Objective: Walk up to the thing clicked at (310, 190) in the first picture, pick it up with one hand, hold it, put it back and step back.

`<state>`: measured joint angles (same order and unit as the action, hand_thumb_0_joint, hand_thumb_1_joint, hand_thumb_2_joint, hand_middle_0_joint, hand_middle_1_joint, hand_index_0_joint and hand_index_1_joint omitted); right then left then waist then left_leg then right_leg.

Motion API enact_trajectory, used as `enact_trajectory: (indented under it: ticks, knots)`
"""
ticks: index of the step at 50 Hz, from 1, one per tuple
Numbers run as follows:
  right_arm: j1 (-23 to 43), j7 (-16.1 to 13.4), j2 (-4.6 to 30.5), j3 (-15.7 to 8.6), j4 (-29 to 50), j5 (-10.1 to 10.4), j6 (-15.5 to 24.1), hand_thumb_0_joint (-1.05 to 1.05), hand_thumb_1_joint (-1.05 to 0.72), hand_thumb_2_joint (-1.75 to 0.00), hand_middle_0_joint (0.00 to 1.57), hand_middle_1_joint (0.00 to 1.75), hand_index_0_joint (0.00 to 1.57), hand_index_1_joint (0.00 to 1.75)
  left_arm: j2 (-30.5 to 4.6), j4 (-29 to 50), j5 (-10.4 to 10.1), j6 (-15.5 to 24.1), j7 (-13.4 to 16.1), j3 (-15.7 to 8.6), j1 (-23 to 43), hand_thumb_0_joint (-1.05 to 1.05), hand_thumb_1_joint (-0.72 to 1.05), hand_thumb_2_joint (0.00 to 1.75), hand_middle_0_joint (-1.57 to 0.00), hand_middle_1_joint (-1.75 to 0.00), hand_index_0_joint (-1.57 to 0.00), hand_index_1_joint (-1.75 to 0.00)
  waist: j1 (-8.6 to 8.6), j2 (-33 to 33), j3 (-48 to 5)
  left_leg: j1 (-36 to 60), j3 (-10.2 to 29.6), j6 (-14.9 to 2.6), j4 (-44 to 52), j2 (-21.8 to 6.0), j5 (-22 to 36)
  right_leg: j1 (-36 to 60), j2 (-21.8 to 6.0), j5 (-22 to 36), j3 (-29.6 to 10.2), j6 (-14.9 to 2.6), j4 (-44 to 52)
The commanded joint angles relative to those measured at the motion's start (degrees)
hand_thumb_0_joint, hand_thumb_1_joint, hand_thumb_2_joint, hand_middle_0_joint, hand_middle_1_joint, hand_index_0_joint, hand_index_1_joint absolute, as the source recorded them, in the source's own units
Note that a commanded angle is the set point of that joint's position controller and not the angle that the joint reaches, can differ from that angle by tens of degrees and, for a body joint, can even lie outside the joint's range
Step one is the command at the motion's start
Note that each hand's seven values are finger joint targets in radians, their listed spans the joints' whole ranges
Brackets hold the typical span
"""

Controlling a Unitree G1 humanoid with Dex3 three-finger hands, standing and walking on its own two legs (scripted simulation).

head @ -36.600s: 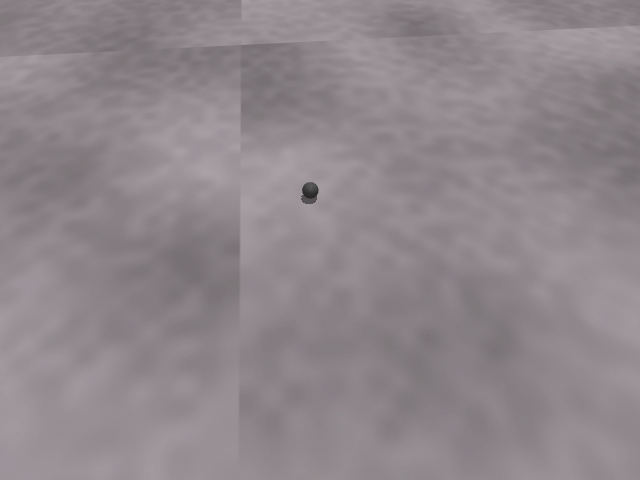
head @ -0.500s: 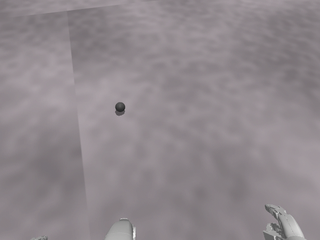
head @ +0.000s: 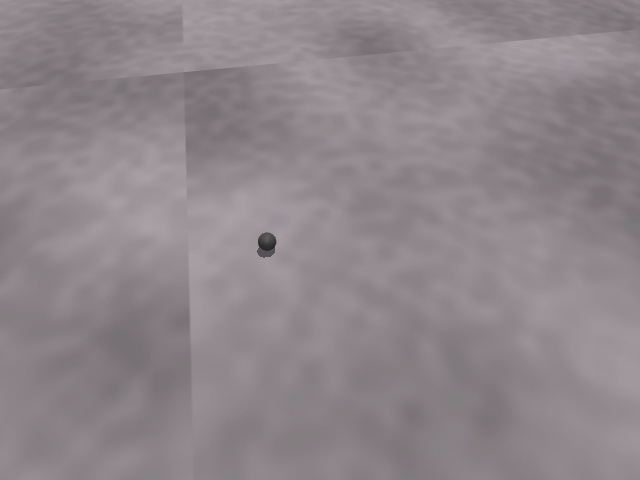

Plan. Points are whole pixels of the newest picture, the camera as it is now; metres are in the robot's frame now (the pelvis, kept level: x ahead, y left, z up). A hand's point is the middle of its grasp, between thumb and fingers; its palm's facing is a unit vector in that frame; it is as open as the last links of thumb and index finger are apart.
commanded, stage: step back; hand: left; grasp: from above
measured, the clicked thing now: (267, 241) +1.09 +0.22 -0.73
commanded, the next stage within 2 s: stand in 0.64 s
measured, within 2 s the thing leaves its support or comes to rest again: neither
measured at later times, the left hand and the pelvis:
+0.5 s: hand out of the picture +0.12 +0.28 -0.16, palm faces +0.06 -0.92 -0.39, open 7.4 cm; pelvis +0.04 +0.00 -0.01, yaw +2 degrees
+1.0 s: hand out of the picture +0.12 +0.26 -0.14, palm faces -0.01 -0.94 -0.33, open 7.4 cm; pelvis +0.04 +0.01 +0.01, yaw +1 degrees
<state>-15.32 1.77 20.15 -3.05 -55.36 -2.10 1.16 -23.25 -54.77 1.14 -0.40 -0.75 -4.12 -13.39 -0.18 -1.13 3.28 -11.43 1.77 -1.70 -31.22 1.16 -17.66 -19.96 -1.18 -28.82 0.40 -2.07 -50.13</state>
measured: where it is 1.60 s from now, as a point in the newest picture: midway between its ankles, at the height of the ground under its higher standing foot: outside the picture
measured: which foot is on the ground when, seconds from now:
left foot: down 0.00-0.16, up 0.18-0.42, down 0.44-1.00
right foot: up 0.00-0.10, down 0.12-1.00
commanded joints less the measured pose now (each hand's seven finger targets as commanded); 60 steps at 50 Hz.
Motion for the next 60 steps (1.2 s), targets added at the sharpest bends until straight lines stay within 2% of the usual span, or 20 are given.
enact_trajectory:
  ticks: [1,5,6,7,8,9,10,13,19,21,22,23,25,28,31,33,40,48,55,60]
  knots:
    - [2.0,-1.1,16.5,-4.4,4.2,-0.1,1.8,0.00,-0.90,-0.90,0.20,0.30,0.20,0.30,-10.0,4.5,-0.2,3.2,-0.1,-3.0,2.6,0.00,0.90,0.90,-0.20,-0.30,-0.20,-0.30,0.77,10.8,2.0,-1.2,16.6,-10.16,13.7,-13.5,-3.0,-3.7,-0.5,2.2,0.6,0.78,5.9]
    - [6.2,-1.1,13.2,-3.0,5.5,0.9,-0.1,0.00,-0.90,-0.90,0.20,0.30,0.20,0.30,-8.8,1.4,0.1,4.0,1.1,-3.1,-2.7,0.00,0.90,0.90,-0.20,-0.30,-0.20,-0.30,-2.91,9.2,-2.1,-8.8,6.5,-5.46,0.6,-8.3,3.3,13.9,3.7,14.2,4.8,0.84,23.5]
    - [5.6,-1.3,10.5,-1.9,5.9,1.3,-0.3,0.00,-0.90,-0.90,0.20,0.30,0.20,0.30,-10.1,0.7,0.3,4.2,1.6,-3.4,-4.4,0.00,0.90,0.90,-0.20,-0.30,-0.20,-0.30,-3.59,5.8,-3.8,-13.5,4.8,-3.62,-4.9,-6.1,2.2,20.3,1.6,15.6,0.4,0.56,24.9]
    - [5.3,-1.6,7.4,-0.9,6.9,1.5,-0.4,0.00,-0.90,-0.90,0.20,0.30,0.20,0.30,-13.7,0.6,1.2,4.6,2.1,-4.5,-6.1,0.00,0.90,0.90,-0.20,-0.30,-0.20,-0.30,-4.43,-4.4,-4.0,-21.2,3.2,-1.04,-16.8,0.5,-4.3,23.2,-8.7,11.9,-16.2,-2.48,30.0]
    - [5.1,-2.3,7.8,-1.0,7.0,1.2,-0.8,0.00,-0.90,-0.90,0.20,0.30,0.20,0.30,-17.1,2.2,1.4,4.8,2.3,-4.8,-3.7,0.00,0.90,0.90,-0.20,-0.30,-0.20,-0.30,-3.85,-5.8,-3.9,-22.0,4.9,0.52,-22.1,1.9,-16.3,17.5,-20.4,4.2,-29.7,-7.87,35.4]
    - [3.9,-2.7,12.4,-2.5,5.4,0.9,-1.0,0.00,-0.90,-0.90,0.20,0.30,0.20,0.30,-18.4,3.5,1.2,4.6,2.0,-4.8,1.0,0.00,0.90,0.90,-0.20,-0.30,-0.20,-0.30,-2.56,-2.9,-0.8,-17.8,6.7,0.85,-25.9,-1.3,-17.6,8.2,-24.2,-1.7,-33.3,-12.79,36.4]
    - [2.6,-2.7,13.7,-3.0,4.4,0.9,-0.8,0.00,-0.90,-0.90,0.20,0.30,0.20,0.30,-17.2,4.3,0.9,4.6,2.0,-4.6,3.6,0.00,0.90,0.90,-0.20,-0.30,-0.20,-0.30,-1.25,-2.2,1.4,-16.3,6.9,0.99,-25.9,-2.9,-15.9,5.4,-23.5,2.3,-31.0,-14.17,35.0]
    - [1.5,-2.1,11.8,-2.3,2.4,1.1,-0.5,0.00,-0.90,-0.90,0.20,0.30,0.20,0.30,-13.5,3.7,0.2,5.2,2.1,-3.2,4.6,0.00,0.90,0.90,-0.20,-0.30,-0.20,-0.30,-0.19,-3.1,1.1,-14.6,6.4,1.13,-21.2,-2.8,-9.6,6.9,-14.6,18.2,-15.2,-8.28,30.6]
    - [2.8,-2.0,10.7,-2.2,1.0,0.7,-0.8,0.00,-0.90,-0.90,0.20,0.30,0.20,0.30,-13.3,3.5,0.0,4.4,2.1,-2.5,7.0,0.00,0.90,0.90,-0.20,-0.30,-0.20,-0.30,0.03,-9.3,-2.1,-5.7,-2.0,1.69,-8.7,-2.9,-5.5,4.3,-12.7,31.7,-7.6,-6.77,25.3]
    - [0.9,-2.3,10.3,-2.2,-0.6,0.8,-0.1,0.00,-0.90,-0.90,0.20,0.30,0.20,0.30,-12.8,3.6,-0.6,3.6,2.1,-2.2,8.3,0.00,0.90,0.90,-0.20,-0.30,-0.20,-0.30,1.71,-7.4,-4.3,0.0,-4.0,1.46,3.5,-1.6,5.1,5.1,-11.0,36.8,-5.0,-4.92,18.4]
    - [0.4,-2.5,11.1,-2.6,-1.2,0.5,0.2,0.00,-0.90,-0.90,0.20,0.30,0.20,0.30,-11.0,3.9,-0.9,3.2,2.1,-1.8,8.1,0.00,0.90,0.90,-0.20,-0.30,-0.20,-0.30,1.84,-4.5,-5.7,2.7,-1.3,0.62,5.3,-2.7,12.9,4.5,-9.6,36.7,-4.1,-2.79,14.7]
    - [1.6,-2.8,13.6,-2.9,-0.8,0.2,0.6,0.00,-0.90,-0.90,0.20,0.30,0.20,0.30,-8.9,4.2,-1.3,3.0,2.1,-1.1,6.7,0.00,0.90,0.90,-0.20,-0.30,-0.20,-0.30,0.56,2.4,-7.4,3.9,6.6,-1.44,5.8,-8.9,22.7,3.3,-6.0,32.2,-1.8,-0.45,10.0]
    - [10.1,-2.6,17.7,-2.6,0.9,1.2,0.7,0.00,-0.90,-0.90,0.20,0.30,0.20,0.30,-9.2,1.6,-2.1,2.0,2.4,-1.1,5.5,0.00,0.90,0.90,-0.20,-0.30,-0.20,-0.30,-1.57,9.2,-6.6,-5.2,15.7,-9.42,7.5,-17.6,18.2,7.1,0.0,6.7,0.6,1.03,8.9]
    - [13.5,-2.5,13.5,-1.2,0.3,1.2,0.2,0.00,-0.90,-0.90,0.20,0.30,0.20,0.30,-9.9,-0.5,-1.2,2.6,2.0,-0.9,4.7,0.00,0.90,0.90,-0.20,-0.30,-0.20,-0.30,-2.68,6.9,-7.3,-4.5,6.2,-3.82,4.1,-11.7,16.3,11.4,-3.1,17.5,-2.0,-0.02,18.1]
    - [12.7,-2.6,12.0,-0.9,-0.9,1.6,0.1,0.00,-0.90,-0.90,0.20,0.30,0.20,0.30,-11.9,-1.5,-1.2,3.0,2.1,-1.1,6.0,0.00,0.90,0.90,-0.20,-0.30,-0.20,-0.30,-0.60,5.0,-8.2,-3.6,3.5,-0.84,2.2,-8.3,16.1,12.4,-6.0,28.7,-6.0,-0.89,20.3]
    - [11.2,-2.3,13.0,-0.5,-2.7,1.8,0.9,0.00,-0.90,-0.90,0.20,0.30,0.20,0.30,-8.5,-2.9,-1.1,2.6,1.2,1.0,7.5,0.00,0.90,0.90,-0.20,-0.30,-0.20,-0.30,-0.09,4.8,-7.7,1.3,5.7,-0.98,7.1,-9.4,17.5,11.0,-4.8,26.4,-4.2,0.33,22.4]
    - [13.8,-2.1,12.4,-0.1,-4.3,1.8,1.3,0.00,-0.90,-0.90,0.20,0.30,0.20,0.30,-9.3,-5.1,-1.1,2.6,1.2,1.8,9.9,0.00,0.90,0.90,-0.20,-0.30,-0.20,-0.30,-0.01,2.9,-6.7,5.1,4.1,-0.03,10.3,-9.5,23.5,13.6,-5.4,29.1,-3.7,1.12,27.5]
    - [15.3,-1.5,11.4,0.0,-5.5,1.8,0.6,0.00,-0.90,-0.90,0.20,0.30,0.20,0.30,-9.3,-6.8,-0.7,2.8,0.9,2.2,10.3,0.00,0.90,0.90,-0.20,-0.30,-0.20,-0.30,0.26,2.1,-3.0,4.3,3.1,1.02,15.2,-8.2,8.4,11.2,-6.1,18.2,-4.8,1.50,34.3]
    - [14.4,-1.1,11.3,-0.1,-6.2,1.6,0.4,0.00,-0.90,-0.90,0.20,0.30,0.20,0.30,-10.2,-7.0,-0.4,2.9,0.9,2.0,11.0,0.00,0.90,0.90,-0.20,-0.30,-0.20,-0.30,0.63,0.8,-2.1,3.7,2.9,1.32,15.7,-7.7,4.7,9.2,-6.4,10.8,-5.7,1.41,36.9]
    - [14.0,-1.2,11.8,0.0,-6.5,1.5,0.8,0.00,-0.90,-0.90,0.20,0.30,0.20,0.30,-9.6,-6.7,-0.7,3.1,0.9,2.1,10.8,0.00,0.90,0.90,-0.20,-0.30,-0.20,-0.30,0.32,1.4,-6.2,5.4,3.0,1.24,14.9,-8.7,13.0,13.1,-6.7,21.2,-5.2,1.25,34.7]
